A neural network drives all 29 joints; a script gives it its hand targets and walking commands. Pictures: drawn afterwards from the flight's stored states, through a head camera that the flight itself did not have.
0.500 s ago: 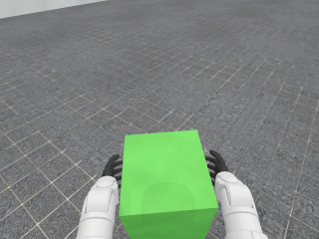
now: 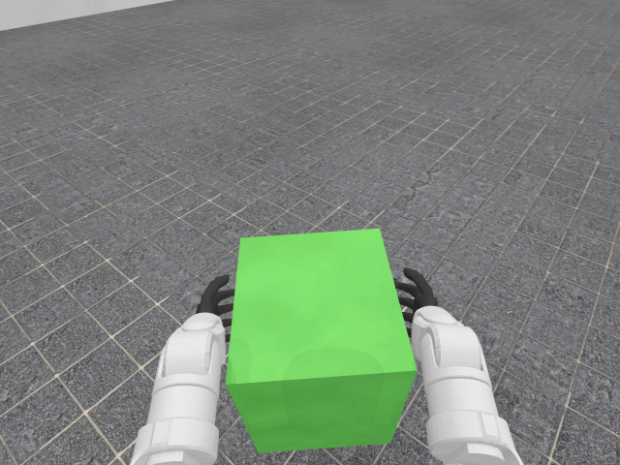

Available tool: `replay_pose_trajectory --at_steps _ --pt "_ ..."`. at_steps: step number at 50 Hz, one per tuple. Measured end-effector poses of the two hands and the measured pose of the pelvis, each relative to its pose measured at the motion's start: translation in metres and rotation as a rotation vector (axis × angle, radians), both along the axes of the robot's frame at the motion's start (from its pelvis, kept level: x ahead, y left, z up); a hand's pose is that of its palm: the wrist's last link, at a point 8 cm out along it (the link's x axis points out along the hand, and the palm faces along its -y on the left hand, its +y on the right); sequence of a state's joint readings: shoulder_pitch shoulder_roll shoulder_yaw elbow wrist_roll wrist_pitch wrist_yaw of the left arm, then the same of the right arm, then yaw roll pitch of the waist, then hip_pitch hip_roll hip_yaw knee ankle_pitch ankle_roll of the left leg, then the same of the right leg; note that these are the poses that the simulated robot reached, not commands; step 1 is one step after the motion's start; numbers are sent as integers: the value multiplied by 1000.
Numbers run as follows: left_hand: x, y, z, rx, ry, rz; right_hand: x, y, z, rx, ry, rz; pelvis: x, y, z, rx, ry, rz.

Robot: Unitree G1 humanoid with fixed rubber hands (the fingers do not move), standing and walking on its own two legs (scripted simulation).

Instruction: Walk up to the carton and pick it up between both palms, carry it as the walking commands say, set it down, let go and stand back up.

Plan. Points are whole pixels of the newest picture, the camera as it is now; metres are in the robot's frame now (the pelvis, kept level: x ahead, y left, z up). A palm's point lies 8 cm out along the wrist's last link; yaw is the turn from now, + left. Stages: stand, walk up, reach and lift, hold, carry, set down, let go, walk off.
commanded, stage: reach and lift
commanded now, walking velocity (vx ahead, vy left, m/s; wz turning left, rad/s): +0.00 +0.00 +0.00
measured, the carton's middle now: (317, 343) +0.31 +0.00 -0.01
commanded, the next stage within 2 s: hold in 0.70 s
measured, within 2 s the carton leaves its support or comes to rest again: neither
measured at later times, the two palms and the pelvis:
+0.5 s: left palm (213, 332) +0.30 +0.14 +0.04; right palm (428, 319) +0.31 -0.15 +0.05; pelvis +0.02 -0.01 +0.00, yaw +0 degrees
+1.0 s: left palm (209, 342) +0.28 +0.15 +0.04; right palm (431, 330) +0.29 -0.14 +0.05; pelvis +0.01 +0.00 +0.00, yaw +0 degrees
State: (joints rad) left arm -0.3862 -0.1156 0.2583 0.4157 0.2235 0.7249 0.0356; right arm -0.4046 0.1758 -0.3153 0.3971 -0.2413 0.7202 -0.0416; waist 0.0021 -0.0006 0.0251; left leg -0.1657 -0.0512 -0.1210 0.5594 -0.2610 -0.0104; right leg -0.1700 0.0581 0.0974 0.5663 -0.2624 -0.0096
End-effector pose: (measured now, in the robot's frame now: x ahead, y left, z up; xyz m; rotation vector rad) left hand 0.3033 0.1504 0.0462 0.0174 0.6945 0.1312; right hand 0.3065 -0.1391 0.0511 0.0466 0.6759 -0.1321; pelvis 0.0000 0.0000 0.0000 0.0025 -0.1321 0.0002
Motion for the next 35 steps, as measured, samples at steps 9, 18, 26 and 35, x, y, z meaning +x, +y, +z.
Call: replay_pose_trajectory --at_steps 9,18,26,35 --pt "4 0 2 -1 -5 -2 4 0 3 -7 -6 2 5 -2 1 0 15 0" --pt "0 -4 -2 0 10 -10 2 -4 2 -24 8 11 17 -4 3 -2 8 -4" --pt "-6 -6 -3 6 15 -7 -1 -6 2 -35 12 28 23 -5 5 -2 -1 -5" --pt "-14 -6 -3 12 19 -1 -7 -6 0 -34 15 38 23 -5 6 -2 -10 -4"
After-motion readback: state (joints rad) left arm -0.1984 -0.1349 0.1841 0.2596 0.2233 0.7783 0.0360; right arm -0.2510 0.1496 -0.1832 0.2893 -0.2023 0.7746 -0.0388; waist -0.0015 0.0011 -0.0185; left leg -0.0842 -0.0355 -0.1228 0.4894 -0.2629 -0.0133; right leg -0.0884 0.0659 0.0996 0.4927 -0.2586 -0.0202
